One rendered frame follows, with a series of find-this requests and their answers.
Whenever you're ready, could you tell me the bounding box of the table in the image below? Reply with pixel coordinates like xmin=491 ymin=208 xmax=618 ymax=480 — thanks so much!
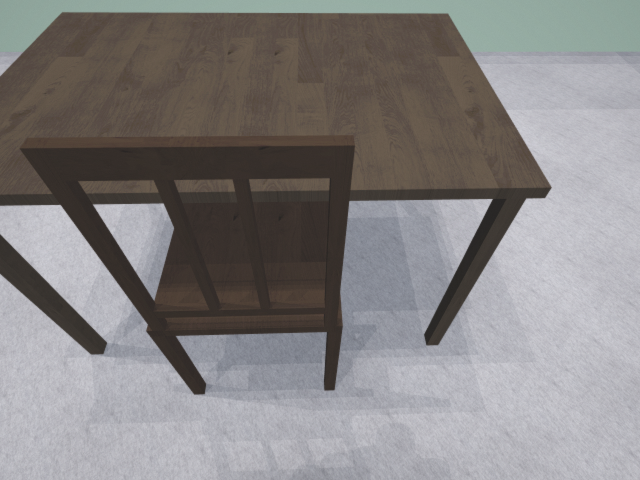
xmin=0 ymin=12 xmax=552 ymax=355

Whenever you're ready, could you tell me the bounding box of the chair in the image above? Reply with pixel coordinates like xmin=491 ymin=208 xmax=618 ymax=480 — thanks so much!
xmin=19 ymin=135 xmax=355 ymax=395

